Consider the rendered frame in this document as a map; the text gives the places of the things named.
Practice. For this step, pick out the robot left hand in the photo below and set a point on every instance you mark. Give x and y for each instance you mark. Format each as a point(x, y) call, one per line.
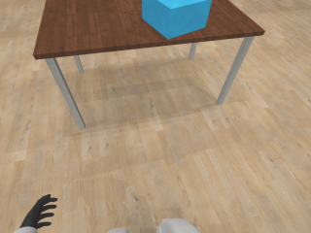
point(33, 217)

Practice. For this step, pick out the carton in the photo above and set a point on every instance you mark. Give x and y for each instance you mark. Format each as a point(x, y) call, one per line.
point(173, 18)

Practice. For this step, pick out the table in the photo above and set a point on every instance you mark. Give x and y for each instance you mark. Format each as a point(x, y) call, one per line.
point(78, 27)

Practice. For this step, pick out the right robot thigh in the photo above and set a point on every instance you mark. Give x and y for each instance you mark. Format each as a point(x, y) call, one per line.
point(176, 225)

